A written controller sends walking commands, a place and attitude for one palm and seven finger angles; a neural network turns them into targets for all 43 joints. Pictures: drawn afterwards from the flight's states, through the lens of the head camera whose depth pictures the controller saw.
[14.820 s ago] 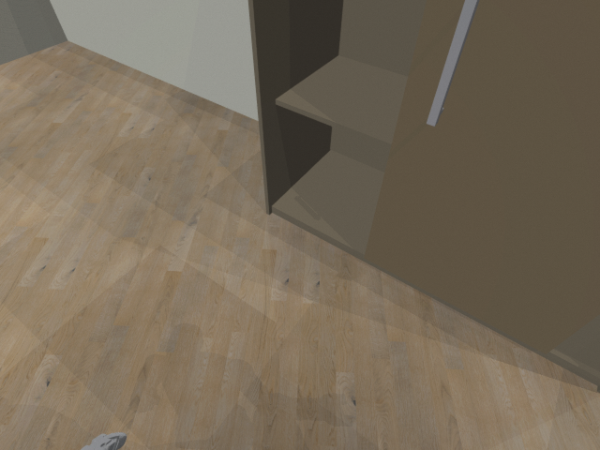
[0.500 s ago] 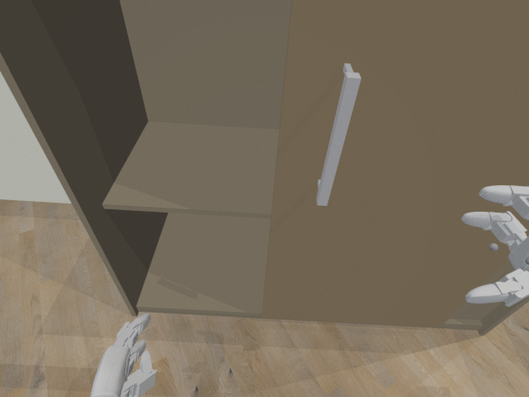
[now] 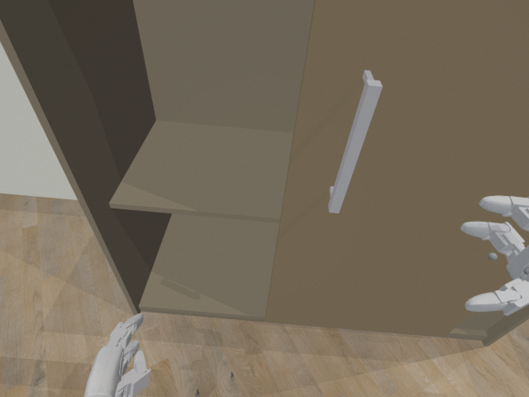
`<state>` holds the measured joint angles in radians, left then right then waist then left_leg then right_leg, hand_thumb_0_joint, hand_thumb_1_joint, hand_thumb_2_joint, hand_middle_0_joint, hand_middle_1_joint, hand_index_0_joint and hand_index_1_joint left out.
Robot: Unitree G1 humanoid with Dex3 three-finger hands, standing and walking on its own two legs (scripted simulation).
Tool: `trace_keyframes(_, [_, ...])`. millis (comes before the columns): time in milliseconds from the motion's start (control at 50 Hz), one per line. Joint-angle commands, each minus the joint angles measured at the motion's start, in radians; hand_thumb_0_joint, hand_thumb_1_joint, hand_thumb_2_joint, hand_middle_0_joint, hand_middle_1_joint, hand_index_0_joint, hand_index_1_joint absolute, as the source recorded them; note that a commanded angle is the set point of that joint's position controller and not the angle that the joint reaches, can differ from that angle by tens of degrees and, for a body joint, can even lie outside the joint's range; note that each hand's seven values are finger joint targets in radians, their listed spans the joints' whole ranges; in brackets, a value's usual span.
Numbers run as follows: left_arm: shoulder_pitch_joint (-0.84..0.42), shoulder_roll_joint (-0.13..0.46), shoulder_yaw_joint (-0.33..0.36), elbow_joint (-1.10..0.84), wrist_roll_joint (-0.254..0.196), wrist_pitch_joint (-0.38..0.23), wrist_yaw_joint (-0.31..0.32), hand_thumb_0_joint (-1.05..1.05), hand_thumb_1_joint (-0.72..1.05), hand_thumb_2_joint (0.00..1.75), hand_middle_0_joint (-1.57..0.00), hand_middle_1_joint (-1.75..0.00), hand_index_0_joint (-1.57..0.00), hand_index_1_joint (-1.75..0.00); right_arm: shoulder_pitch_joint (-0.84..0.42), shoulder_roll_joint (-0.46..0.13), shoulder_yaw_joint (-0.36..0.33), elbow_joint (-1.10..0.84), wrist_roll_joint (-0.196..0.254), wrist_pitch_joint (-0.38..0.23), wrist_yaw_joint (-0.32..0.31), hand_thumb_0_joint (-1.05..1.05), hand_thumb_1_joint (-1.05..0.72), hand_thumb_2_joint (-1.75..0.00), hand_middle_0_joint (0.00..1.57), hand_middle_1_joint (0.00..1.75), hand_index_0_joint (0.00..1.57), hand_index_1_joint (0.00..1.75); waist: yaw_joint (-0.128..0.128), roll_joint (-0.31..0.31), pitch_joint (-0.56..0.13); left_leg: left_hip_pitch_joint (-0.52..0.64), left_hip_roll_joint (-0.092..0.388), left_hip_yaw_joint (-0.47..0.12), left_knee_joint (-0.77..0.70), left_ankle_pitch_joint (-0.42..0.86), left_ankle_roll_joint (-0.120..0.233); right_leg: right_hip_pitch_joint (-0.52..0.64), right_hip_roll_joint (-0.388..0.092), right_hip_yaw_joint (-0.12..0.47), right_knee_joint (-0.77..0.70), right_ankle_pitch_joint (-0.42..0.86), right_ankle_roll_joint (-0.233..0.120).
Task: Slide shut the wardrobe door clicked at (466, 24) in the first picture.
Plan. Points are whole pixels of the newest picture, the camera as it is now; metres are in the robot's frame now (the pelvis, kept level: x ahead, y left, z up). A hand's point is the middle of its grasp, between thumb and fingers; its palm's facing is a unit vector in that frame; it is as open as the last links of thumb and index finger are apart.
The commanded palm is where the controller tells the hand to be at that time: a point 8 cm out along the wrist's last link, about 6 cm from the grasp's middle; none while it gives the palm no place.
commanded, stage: move the hooked fingers beside the handle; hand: right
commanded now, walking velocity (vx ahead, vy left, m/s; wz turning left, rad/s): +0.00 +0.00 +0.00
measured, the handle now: (348, 149) +0.52 -0.14 +0.13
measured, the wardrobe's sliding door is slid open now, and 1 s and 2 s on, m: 0.49 0.49 0.49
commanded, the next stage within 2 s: none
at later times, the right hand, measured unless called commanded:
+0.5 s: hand (458, 223) +0.33 -0.26 +0.15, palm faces +0.06 +1.00 -0.03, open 14.0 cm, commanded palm +0.30 -0.30 +0.15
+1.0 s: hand (424, 196) +0.38 -0.23 +0.15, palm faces +0.05 +1.00 -0.01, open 14.0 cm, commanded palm +0.36 -0.28 +0.15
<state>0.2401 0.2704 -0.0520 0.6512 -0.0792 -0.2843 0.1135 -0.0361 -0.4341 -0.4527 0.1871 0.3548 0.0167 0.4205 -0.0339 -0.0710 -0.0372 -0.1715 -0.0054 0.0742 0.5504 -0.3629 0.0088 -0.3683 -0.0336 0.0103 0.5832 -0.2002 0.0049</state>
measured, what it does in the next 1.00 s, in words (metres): stands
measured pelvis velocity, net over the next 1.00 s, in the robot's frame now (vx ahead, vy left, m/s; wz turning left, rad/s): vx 0.00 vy -0.01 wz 0.02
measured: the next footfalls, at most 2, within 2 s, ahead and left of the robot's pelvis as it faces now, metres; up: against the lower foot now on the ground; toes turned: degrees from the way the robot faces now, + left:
none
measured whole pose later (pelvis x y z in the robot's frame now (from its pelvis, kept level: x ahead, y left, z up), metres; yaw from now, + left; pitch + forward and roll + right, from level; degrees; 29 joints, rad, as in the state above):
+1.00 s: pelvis +0.00 -0.01 +0.00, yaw +1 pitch +2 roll +1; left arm 0.26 0.26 -0.04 0.66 -0.07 -0.16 0.09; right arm -0.41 -0.38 -0.33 0.50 0.24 0.00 0.25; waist 0.02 -0.05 -0.04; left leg -0.23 0.01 0.05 0.57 -0.37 -0.01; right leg -0.42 -0.03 -0.02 0.60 -0.21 -0.01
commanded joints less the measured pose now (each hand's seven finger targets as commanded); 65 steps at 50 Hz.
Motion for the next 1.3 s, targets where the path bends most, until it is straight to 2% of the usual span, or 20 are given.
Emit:
trace_keyframes(0, [-0.11,0.12,0.047,-0.16,-0.003,-0.058,0.013,0.0,0.9,0.9,-0.2,-0.3,-0.2,-0.3,-0.252,-0.28,-0.094,-0.211,0.024,-0.054,-0.009,0.0,0.5,-0.3,0.3,1.2,0.3,1.2,0.008,-0.002,-0.141,-0.17,-0.017,-0.017,-0.122,0.209,-0.01,0.24,0.041,0.01,-0.063,0.065,-0.048])
trace_keyframes(60, [-0.103,0.12,0.046,-0.148,0.0,-0.049,0.016,0.0,0.9,0.9,-0.2,-0.3,-0.2,-0.3,-0.292,-0.283,-0.088,-0.191,0.026,-0.06,-0.008,0.0,0.5,-0.3,0.3,1.2,0.3,1.2,0.015,0.034,-0.135,-0.166,-0.016,-0.02,-0.123,0.22,-0.012,0.235,0.04,0.01,-0.055,0.072,-0.05])
trace_keyframes(160, [-0.099,0.119,0.046,-0.136,-0.001,-0.041,0.024,0.0,0.9,0.9,-0.2,-0.3,-0.2,-0.3,-0.406,-0.267,-0.042,-0.153,0.007,-0.069,-0.016,0.0,0.5,-0.3,0.3,1.2,0.3,1.2,0.032,-0.002,-0.138,-0.181,-0.013,-0.026,-0.125,0.206,-0.009,0.25,0.041,0.01,-0.051,0.06,-0.049])
trace_keyframes(260, [-0.091,0.122,0.05,-0.137,0.002,-0.027,0.02,0.0,0.9,0.9,-0.2,-0.3,-0.2,-0.3,-0.416,-0.285,-0.055,-0.099,-0.006,-0.066,-0.029,0.0,0.5,-0.3,0.3,1.2,0.3,1.2,0.022,0.023,-0.179,-0.153,-0.01,-0.024,-0.109,0.265,-0.008,0.249,0.041,0.009,-0.042,0.108,-0.05])
trace_keyframes(320, [-0.1,0.119,0.05,-0.152,0.0,-0.02,0.013,0.0,0.9,0.9,-0.2,-0.3,-0.2,-0.3,-0.422,-0.272,-0.053,-0.099,-0.013,-0.064,-0.038,0.0,0.5,-0.3,0.3,1.2,0.3,1.2,0.017,-0.018,-0.196,-0.156,-0.011,-0.02,-0.095,0.291,-0.006,0.259,0.041,0.005,-0.044,0.129,-0.047])
trace_keyframes(380, [-0.088,0.123,0.057,-0.155,0.003,-0.012,0.008,0.0,0.9,0.9,-0.2,-0.3,-0.2,-0.3,-0.426,-0.285,-0.074,-0.088,-0.015,-0.065,-0.052,0.0,0.5,-0.3,0.3,1.2,0.3,1.2,0.017,0.035,-0.215,-0.144,-0.015,-0.018,-0.091,0.321,-0.007,0.255,0.038,0.006,-0.038,0.154,-0.051])
trace_keyframes(440, [-0.089,0.117,0.057,-0.162,0.003,-0.002,0.002,0.0,0.9,0.9,-0.2,-0.3,-0.2,-0.3,-0.419,-0.263,-0.061,-0.102,-0.018,-0.058,-0.059,0.0,0.5,-0.3,0.3,1.2,0.3,1.2,0.016,-0.007,-0.221,-0.142,-0.013,-0.015,-0.081,0.351,-0.005,0.265,0.038,0.0,-0.036,0.183,-0.048])
trace_keyframes(460, [-0.078,0.121,0.058,-0.158,0.005,0.006,0.001,0.0,0.9,0.9,-0.2,-0.3,-0.2,-0.3,-0.392,-0.27,-0.068,-0.072,-0.019,-0.053,-0.064,0.0,0.5,-0.3,0.3,1.2,0.3,1.2,0.013,0.047,-0.199,-0.134,-0.013,-0.013,-0.088,0.345,-0.007,0.236,0.036,-0.001,-0.037,0.173,-0.05])
trace_keyframes(540, [-0.075,0.123,0.06,-0.152,0.001,0.02,0.006,0.0,0.9,0.9,-0.2,-0.3,-0.2,-0.3,-0.502,-0.253,-0.029,-0.066,-0.031,-0.054,-0.073,0.0,0.5,-0.3,0.3,1.2,0.3,1.2,0.038,-0.011,-0.187,-0.182,-0.017,-0.016,-0.091,0.276,-0.005,0.252,0.032,0.004,-0.046,0.126,-0.046])
trace_keyframes(560, [-0.072,0.121,0.058,-0.149,0.005,0.024,0.007,0.0,0.9,0.9,-0.2,-0.3,-0.2,-0.3,-0.527,-0.235,-0.007,-0.07,-0.032,-0.058,-0.079,0.0,0.5,-0.3,0.3,1.2,0.3,1.2,0.043,0.026,-0.186,-0.174,-0.016,-0.017,-0.098,0.273,-0.005,0.246,0.034,0.003,-0.042,0.124,-0.05])
trace_keyframes(580, [-0.07,0.126,0.063,-0.149,0.004,0.023,0.007,0.0,0.9,0.9,-0.2,-0.3,-0.2,-0.3,-0.55,-0.262,-0.03,-0.08,-0.038,-0.067,-0.086,0.0,0.5,-0.3,0.3,1.2,0.3,1.2,0.043,0.013,-0.213,-0.178,-0.018,-0.021,-0.092,0.287,-0.005,0.261,0.032,0.005,-0.037,0.137,-0.051])
trace_keyframes(700, [-0.061,0.121,0.064,-0.136,0.007,0.032,0.005,0.0,0.9,0.9,-0.2,-0.3,-0.2,-0.3,-0.621,-0.211,0.031,-0.052,-0.055,-0.082,-0.106,0.0,0.5,-0.3,0.3,1.2,0.3,1.2,0.052,-0.037,-0.234,-0.189,-0.019,-0.019,-0.088,0.262,0.003,0.289,0.029,0.013,-0.04,0.129,-0.046])
trace_keyframes(780, [-0.048,0.129,0.062,-0.128,0.006,0.05,0.001,0.0,0.9,0.9,-0.2,-0.3,-0.2,-0.3,-0.638,-0.224,0.021,0.036,-0.068,-0.064,-0.136,0.0,0.5,-0.3,0.3,1.2,0.3,1.2,0.051,0.038,-0.211,-0.193,-0.019,-0.016,-0.092,0.234,0.0,0.249,0.026,0.017,-0.05,0.096,-0.046])
trace_keyframes(840, [-0.047,0.126,0.062,-0.13,0.008,0.062,-0.003,0.0,0.9,0.9,-0.2,-0.3,-0.2,-0.3,-0.692,-0.219,0.036,0.05,-0.083,-0.065,-0.154,0.0,0.5,-0.3,0.3,1.2,0.3,1.2,0.052,-0.007,-0.222,-0.198,-0.017,-0.018,-0.086,0.22,0.004,0.257,0.025,0.018,-0.053,0.091,-0.042])
trace_keyframes(920, [-0.036,0.123,0.063,-0.128,0.009,0.074,-0.009,0.0,0.9,0.9,-0.2,-0.3,-0.2,-0.3,-0.761,-0.174,0.081,0.076,-0.095,-0.083,-0.176,0.0,0.5,-0.3,0.3,1.2,0.3,1.2,0.066,0.008,-0.228,-0.212,-0.021,-0.019,-0.084,0.216,0.004,0.266,0.021,0.02,-0.049,0.09,-0.043])
trace_keyframes(980, [-0.018,0.132,0.065,-0.114,0.011,0.087,-0.011,0.0,0.9,0.9,-0.2,-0.3,-0.2,-0.3,-0.76,-0.23,0.03,0.156,-0.102,-0.091,-0.189,0.0,0.5,-0.3,0.3,1.2,0.3,1.2,0.064,0.057,-0.226,-0.198,-0.021,-0.029,-0.089,0.233,-0.001,0.234,0.023,0.008,-0.041,0.09,-0.048])
trace_keyframes(1040, [-0.008,0.133,0.065,-0.107,0.009,0.097,-0.012,0.0,0.9,0.9,-0.2,-0.3,-0.2,-0.3,-0.849,-0.211,0.07,0.208,-0.111,-0.102,-0.185,0.0,0.5,-0.3,0.3,1.2,0.3,1.2,0.082,0.033,-0.202,-0.229,-0.02,-0.029,-0.087,0.194,0.0,0.222,0.021,0.009,-0.043,0.054,-0.045])
trace_keyframes(1140, [0.016,0.131,0.075,-0.11,0.013,0.105,-0.022,0.0,0.9,0.9,-0.2,-0.3,-0.2,-0.3,-0.898,-0.212,0.073,0.182,-0.121,-0.144,-0.191,0.0,0.5,-0.3,0.3,1.2,0.3,1.2,0.076,-0.021,-0.307,-0.204,-0.023,-0.029,-0.064,0.258,0.008,0.283,0.021,0.015,-0.023,0.134,-0.042])
trace_keyframes(1220, [0.037,0.141,0.079,-0.088,0.012,0.12,-0.025,0.0,0.9,0.9,-0.2,-0.3,-0.2,-0.3,-0.913,-0.214,0.065,0.293,-0.118,-0.138,-0.2,0.0,0.5,-0.3,0.3,1.2,0.3,1.2,0.089,0.054,-0.246,-0.22,-0.023,-0.033,-0.072,0.256,-0.001,0.218,0.022,0.003,-0.02,0.099,-0.048])
trace_keyframes(1280, [0.047,0.143,0.08,-0.09,0.011,0.133,-0.029,0.0,0.9,0.9,-0.2,-0.3,-0.2,-0.3,-0.983,-0.227,0.076,0.298,-0.139,-0.15,-0.208,0.0,0.5,-0.3,0.3,1.2,0.3,1.2,0.098,0.03,-0.254,-0.228,-0.022,-0.037,-0.066,0.256,-0.001,0.217,0.022,-0.002,-0.015,0.103,-0.051])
